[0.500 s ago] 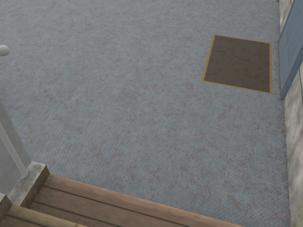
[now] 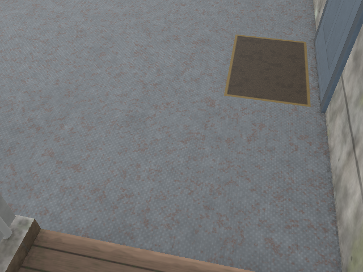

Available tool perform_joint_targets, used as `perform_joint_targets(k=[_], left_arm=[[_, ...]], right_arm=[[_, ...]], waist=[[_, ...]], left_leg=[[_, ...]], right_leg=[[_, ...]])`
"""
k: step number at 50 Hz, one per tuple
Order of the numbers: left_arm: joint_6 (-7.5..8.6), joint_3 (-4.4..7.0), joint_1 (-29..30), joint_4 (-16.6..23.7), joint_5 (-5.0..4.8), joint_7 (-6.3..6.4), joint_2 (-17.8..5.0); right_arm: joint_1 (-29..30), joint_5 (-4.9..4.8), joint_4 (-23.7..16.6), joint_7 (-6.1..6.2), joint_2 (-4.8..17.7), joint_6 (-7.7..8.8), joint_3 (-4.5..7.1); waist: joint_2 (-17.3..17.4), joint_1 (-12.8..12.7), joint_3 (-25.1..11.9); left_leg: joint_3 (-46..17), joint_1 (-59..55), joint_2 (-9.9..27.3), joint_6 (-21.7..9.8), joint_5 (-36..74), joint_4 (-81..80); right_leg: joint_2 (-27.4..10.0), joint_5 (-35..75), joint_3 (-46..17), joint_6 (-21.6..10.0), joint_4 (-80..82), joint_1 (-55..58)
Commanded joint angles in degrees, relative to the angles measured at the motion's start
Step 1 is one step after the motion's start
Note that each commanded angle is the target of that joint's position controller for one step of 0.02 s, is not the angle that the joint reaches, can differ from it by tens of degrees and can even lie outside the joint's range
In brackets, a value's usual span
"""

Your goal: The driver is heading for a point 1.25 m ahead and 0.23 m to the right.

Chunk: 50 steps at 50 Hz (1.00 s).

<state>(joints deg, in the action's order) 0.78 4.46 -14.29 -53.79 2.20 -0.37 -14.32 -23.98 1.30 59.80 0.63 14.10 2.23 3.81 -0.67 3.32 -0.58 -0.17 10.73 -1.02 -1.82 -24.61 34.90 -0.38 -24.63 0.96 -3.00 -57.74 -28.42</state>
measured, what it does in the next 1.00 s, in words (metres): goes down: right foot 0.17 m lower, then left foot 0.17 m lower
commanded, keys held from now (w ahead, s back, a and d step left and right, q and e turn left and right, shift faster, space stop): w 1.00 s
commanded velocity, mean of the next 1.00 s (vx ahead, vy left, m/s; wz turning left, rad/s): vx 0.47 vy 0.00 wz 0.00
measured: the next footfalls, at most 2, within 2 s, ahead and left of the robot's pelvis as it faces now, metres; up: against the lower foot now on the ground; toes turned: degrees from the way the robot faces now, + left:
right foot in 0.26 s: +0.25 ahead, -0.18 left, -0.17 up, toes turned -3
left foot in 0.86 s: +0.59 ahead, +0.01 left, -0.34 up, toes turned +5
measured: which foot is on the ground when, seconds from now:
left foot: down 0.00-0.28, up 0.30-0.84, down 0.86-1.00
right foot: up 0.00-0.24, down 0.26-0.88, up 0.90-1.00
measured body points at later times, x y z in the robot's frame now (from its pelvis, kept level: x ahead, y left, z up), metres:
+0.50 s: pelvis +0.23 -0.11 -0.18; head +0.24 -0.13 +0.27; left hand +0.14 +0.11 -0.32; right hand +0.31 -0.35 -0.33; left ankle +0.33 +0.05 -0.75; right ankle +0.21 -0.18 -0.89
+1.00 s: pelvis +0.56 -0.08 -0.33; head +0.56 -0.09 +0.12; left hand +0.49 +0.14 -0.48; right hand +0.62 -0.32 -0.48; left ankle +0.55 +0.01 -1.06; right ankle +0.44 -0.21 -0.86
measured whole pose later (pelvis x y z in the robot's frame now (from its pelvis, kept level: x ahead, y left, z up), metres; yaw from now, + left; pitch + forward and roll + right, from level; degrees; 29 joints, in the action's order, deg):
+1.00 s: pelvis +0.56 -0.08 -0.33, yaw +0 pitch -1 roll +1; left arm 5.0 0.0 -27.2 -60.9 5.2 -5.6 -10.4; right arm -16.3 5.9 56.7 -4.2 13.3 4.3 2.1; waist -0.2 -2.9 0.2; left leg 5.5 11.6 -2.3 -3.4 -17.1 29.2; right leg 0.3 -29.0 -3.3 -4.5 -96.1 -28.2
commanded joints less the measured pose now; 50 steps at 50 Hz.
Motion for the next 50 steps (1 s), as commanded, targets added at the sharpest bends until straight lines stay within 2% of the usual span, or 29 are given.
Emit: perform_joint_targets(k=[1,2,3,4,5,11,12,13,14,15,17,18,19,21,23,24,25,28,29,30,34,35,37,38,43,44,45,47,50], left_arm=[[0.38,1.34,1.2,2.2,0.10,-0.51,-5.3],[0.63,2.28,8.9,4.4,-0.65,-0.44,-6.7],[2.55,-2.96,4.3,3.5,5.96,-1.48,4.3],[2.39,0.79,14.6,6.4,0.05,-1.41,-3.6],[2.37,0.23,13.1,5.5,0.29,-2.14,-4.2],[0.67,-0.30,7.7,2.9,-2.85,-1.13,-4.7],[2.54,-1.08,-11.4,-4.1,6.02,-2.82,-3.6],[3.34,2.46,-25.1,-7.3,4.23,-3.38,-8.6],[1.98,2.44,-24.1,-8.6,-0.71,-1.89,-11.3],[2.23,1.19,-24.9,-9.2,-0.26,-2.07,-13.7],[0.92,1.39,-25.6,-7.9,-4.41,-1.44,-13.9],[0.51,-0.22,-18.0,-6.2,-4.11,-0.38,-7.7],[3.73,-1.62,-16.1,-5.1,4.92,-6.46,-9.2],[6.78,-4.46,-5.8,-5.7,6.55,-6.69,0.1],[10.56,-5.75,1.6,-4.8,5.46,-3.25,2.9],[7.48,-3.48,1.7,-4.1,-4.98,-0.78,-6.0],[6.83,-3.26,-4.8,-5.5,-5.25,-0.07,-7.4],[4.88,-3.58,-15.7,-8.5,-4.33,1.31,-1.0],[7.02,-6.22,-27.9,-13.2,7.50,0.37,4.4],[7.13,-5.73,-35.8,-16.0,7.49,0.68,3.7],[6.36,-6.93,-25.9,-10.0,4.81,-1.57,2.0],[5.01,-4.44,-17.3,-6.7,-5.12,0.02,-1.7],[3.23,-4.62,-21.7,-8.5,-3.58,1.47,-1.2],[5.09,-6.13,-29.5,-12.1,4.05,-0.14,-0.1],[4.64,-4.03,-24.1,-12.1,3.36,-3.67,-2.7],[4.42,-3.91,-21.3,-11.4,6.09,-5.99,-3.5],[4.46,-5.11,-31.6,-13.5,4.28,-6.95,4.0],[5.79,-3.89,-9.5,0.1,0.25,-6.95,-0.5],[5.86,-3.86,-5.6,-0.1,4.65,-4.26,0.3]], right_arm=[[-0.3,0.61,-1.8,-0.54,8.0,0.97,1.56],[-0.1,0.54,-0.8,0.12,6.1,1.85,0.86],[-6.6,6.05,0.9,0.76,-8.8,4.33,-4.07],[-0.1,-0.20,-0.8,0.92,5.5,3.52,0.02],[4.7,-1.20,-2.3,1.32,8.8,3.61,0.86],[-1.5,2.35,-0.3,3.07,6.2,1.52,0.30],[-12.3,8.46,4.0,-2.01,5.6,0.96,-3.10],[-2.7,6.49,1.4,-5.23,10.4,1.00,-1.11],[2.4,0.04,0.9,1.32,9.5,0.91,1.70],[-10.0,-2.17,1.0,2.55,1.9,1.34,0.86],[-5.8,-1.32,-2.4,4.24,1.6,0.95,-0.33],[3.6,1.18,-3.1,3.50,2.5,-0.12,-0.06],[-1.0,2.73,-6.9,-1.67,0.7,2.67,-2.57],[0.6,3.81,-7.7,-2.60,-1.8,3.26,-3.97],[2.5,4.76,-8.4,-3.45,1.9,3.07,-3.82],[10.6,2.67,-9.8,-0.43,6.9,0.23,-0.58],[13.3,1.99,-9.7,0.51,5.3,-1.60,-0.98],[14.1,0.09,-7.4,-0.34,0.8,-2.10,-1.80],[18.5,7.78,-10.7,-5.17,-5.9,0.04,-6.55],[21.2,6.90,-10.9,-6.16,-4.2,0.85,-5.62],[26.7,5.47,-12.9,-6.08,-1.4,0.94,-5.89],[28.0,-1.57,-11.5,-4.37,1.8,0.39,-3.04],[30.3,-2.40,-12.6,-3.34,-0.8,-0.19,-3.93],[30.7,6.27,-16.1,-5.39,-1.6,0.54,-5.95],[7.2,2.89,-5.7,-4.51,4.9,1.50,-1.65],[-12.6,2.64,-1.6,-4.65,7.6,2.30,-0.05],[-19.8,4.03,-0.2,-5.53,10.7,2.15,0.70],[-16.8,5.72,0.9,-5.32,11.5,2.06,1.73],[7.1,4.95,-5.8,-4.11,-3.3,3.56,-3.29]], waist=[[7.7,-1.5,4.6],[5.2,0.2,7.6],[1.3,2.8,5.9],[5.0,1.5,8.6],[4.1,-0.6,5.4],[4.4,1.4,10.0],[-2.9,-3.8,9.0],[-6.0,-13.5,5.5],[-3.8,-16.6,0.8],[-19.5,-6.4,-4.9],[-18.8,-7.7,-13.8],[-6.7,-7.2,-2.6],[-10.6,-5.0,6.4],[1.7,0.8,9.4],[1.7,1.7,6.1],[-2.6,4.4,4.9],[-2.9,0.0,3.0],[-3.0,-1.6,4.4],[-1.8,-8.8,9.4],[-2.3,-11.0,10.4],[-1.8,-8.5,7.7],[4.2,-7.5,7.5],[1.3,-10.8,11.4],[-5.9,-9.7,11.5],[3.1,-2.5,3.0],[7.9,5.5,-3.7],[15.2,3.5,-21.9],[5.0,7.6,-7.9],[-1.9,-4.8,9.6]], left_leg=[[-17.1,0.6,15.5,-13.7,19.7,-11.3],[-16.7,-2.4,14.2,-12.0,6.3,-6.7],[-12.2,-8.3,15.7,-9.4,4.8,-3.5],[-11.1,6.3,9.8,-9.6,0.1,-6.2],[-8.9,14.0,9.2,-7.3,-2.9,-3.1],[-5.5,10.9,7.4,-5.9,2.3,15.3],[-10.3,10.1,13.5,-1.7,-7.2,25.9],[-6.2,12.1,8.4,-2.0,-1.8,37.3],[0.8,14.8,-0.1,-4.9,2.6,60.7],[-2.8,39.0,-6.2,-3.4,-32.0,85.8],[-2.1,54.3,-3.1,-5.1,-20.3,93.6],[1.1,56.9,2.3,-5.0,-12.0,84.6],[-10.9,60.7,2.9,-6.1,7.0,97.1],[-16.8,60.6,6.7,-8.0,25.8,79.0],[-12.7,46.8,7.0,-7.3,36.4,48.1],[-2.7,28.1,6.3,-1.6,32.0,28.0],[1.4,21.9,3.6,0.3,30.2,28.9],[-1.6,32.4,7.7,-1.3,45.2,18.4],[-8.5,51.8,9.5,-1.1,54.7,13.6],[-9.3,68.2,8.5,-1.7,51.8,10.6],[0.7,22.8,6.9,-1.7,62.1,6.0],[2.7,17.4,4.0,-0.9,60.2,2.8],[4.1,17.3,2.1,0.3,49.9,-0.9],[-0.7,22.1,6.3,-0.7,41.5,-2.8],[6.2,-10.3,3.0,-2.4,45.6,-21.5],[4.3,-40.6,5.1,-8.1,53.2,-10.8],[-7.8,-64.3,20.6,-23.6,86.4,10.3],[-17.7,-52.1,25.4,-22.1,57.2,-1.7],[-8.2,-1.1,16.7,-15.9,29.8,-15.1]], right_leg=[[-2.9,8.4,-1.1,0.9,-6.3,-9.7],[-5.3,22.3,-9.5,1.4,-0.4,-17.1],[-9.9,38.4,-11.5,0.3,10.8,-24.1],[-3.3,41.9,-2.6,1.4,17.1,-10.8],[-3.3,54.2,-4.2,0.7,18.4,1.5],[-4.2,49.4,-0.8,2.5,35.3,13.8],[-11.0,50.6,-6.8,1.6,37.0,23.9],[-4.1,39.3,2.6,2.1,37.8,35.0],[-3.9,44.2,4.2,0.7,36.8,35.1],[-12.6,73.7,-5.2,-0.7,12.3,54.6],[-24.6,25.9,-26.8,-8.0,28.8,49.8],[-21.8,-1.3,-29.9,-7.4,38.7,35.8],[-23.1,-15.8,-43.5,-13.3,37.2,20.5],[-20.5,-5.7,-34.0,-14.3,38.1,6.1],[-11.8,1.1,-17.5,-9.8,39.5,-4.4],[-7.8,15.6,-9.7,-6.8,40.0,-8.2],[-8.5,35.8,-8.9,-8.2,39.7,-6.8],[-6.9,27.3,-6.3,-8.6,28.4,12.1],[-10.8,14.0,-11.0,-10.8,23.8,24.3],[-14.1,12.9,-17.8,-12.9,21.8,38.6],[-8.1,2.6,-11.6,-11.6,26.6,-2.2],[-6.8,5.5,-12.4,-9.3,22.8,-1.0],[-5.5,13.7,-10.3,-7.6,19.4,3.8],[-9.0,11.7,-15.0,-8.7,18.8,11.9],[-0.9,36.4,-7.7,-6.4,-8.9,16.1],[-0.2,33.9,-7.8,-3.6,-24.9,-5.6],[5.8,-20.4,-4.4,1.4,-55.1,-18.7],[3.5,-17.0,-4.7,1.6,-54.4,-41.1],[-8.1,12.5,-9.2,-4.4,-17.0,-19.4]])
